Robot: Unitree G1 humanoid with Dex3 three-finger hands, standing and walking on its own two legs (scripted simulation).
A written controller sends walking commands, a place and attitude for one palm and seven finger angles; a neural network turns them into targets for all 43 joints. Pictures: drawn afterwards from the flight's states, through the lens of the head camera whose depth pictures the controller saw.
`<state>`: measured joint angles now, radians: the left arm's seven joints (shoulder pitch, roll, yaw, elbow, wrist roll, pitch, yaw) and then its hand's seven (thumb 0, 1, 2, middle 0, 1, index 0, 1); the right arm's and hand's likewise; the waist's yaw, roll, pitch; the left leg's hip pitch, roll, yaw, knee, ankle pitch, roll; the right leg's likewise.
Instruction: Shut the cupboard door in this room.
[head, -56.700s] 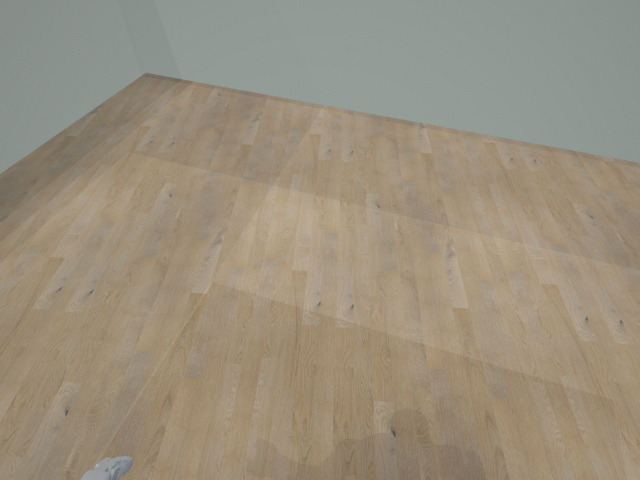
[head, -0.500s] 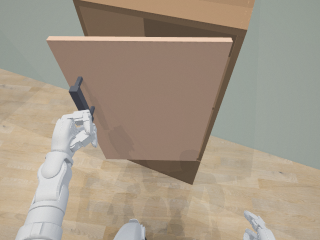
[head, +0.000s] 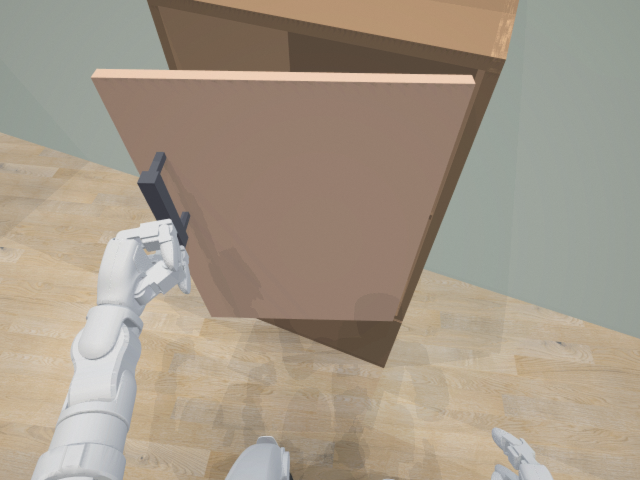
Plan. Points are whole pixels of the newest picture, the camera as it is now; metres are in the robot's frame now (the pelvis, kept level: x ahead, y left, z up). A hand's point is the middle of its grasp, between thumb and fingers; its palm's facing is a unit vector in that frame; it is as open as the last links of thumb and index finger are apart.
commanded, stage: push the door shut along its arc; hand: left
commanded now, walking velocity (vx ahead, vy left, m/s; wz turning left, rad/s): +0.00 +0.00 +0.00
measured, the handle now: (169, 202) +0.46 +0.24 +0.07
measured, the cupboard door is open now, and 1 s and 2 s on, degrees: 21 9 0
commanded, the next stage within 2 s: pull the fist back off the door in 1.94 s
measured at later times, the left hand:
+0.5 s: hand (184, 234) +0.39 +0.20 +0.08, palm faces -0.11 -0.99 -0.03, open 3.1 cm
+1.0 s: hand (214, 198) +0.46 +0.17 +0.08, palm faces -0.23 -0.97 -0.02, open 3.1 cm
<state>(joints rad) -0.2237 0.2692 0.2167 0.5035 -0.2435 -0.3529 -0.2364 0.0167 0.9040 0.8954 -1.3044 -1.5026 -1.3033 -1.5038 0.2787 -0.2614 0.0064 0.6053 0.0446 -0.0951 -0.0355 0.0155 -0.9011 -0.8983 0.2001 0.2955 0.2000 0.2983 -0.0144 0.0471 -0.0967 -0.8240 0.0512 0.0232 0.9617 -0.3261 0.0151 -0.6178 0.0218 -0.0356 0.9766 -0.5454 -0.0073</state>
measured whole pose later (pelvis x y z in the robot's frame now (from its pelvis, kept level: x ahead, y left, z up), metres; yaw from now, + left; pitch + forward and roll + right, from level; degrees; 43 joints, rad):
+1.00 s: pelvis -0.01 +0.01 -0.02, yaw -1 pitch +17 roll -4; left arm -0.85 0.46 0.27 1.11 -0.17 -0.34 -0.44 0.02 0.90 0.90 -1.30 -1.50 -1.30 -1.50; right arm 0.34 -0.28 0.02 0.66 0.04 -0.07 -0.02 0.01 -0.90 -0.90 0.20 0.30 0.20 0.30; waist -0.12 0.06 -0.11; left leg -1.05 0.06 0.00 1.09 -0.34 0.03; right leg -0.83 0.04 -0.05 1.09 -0.56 0.00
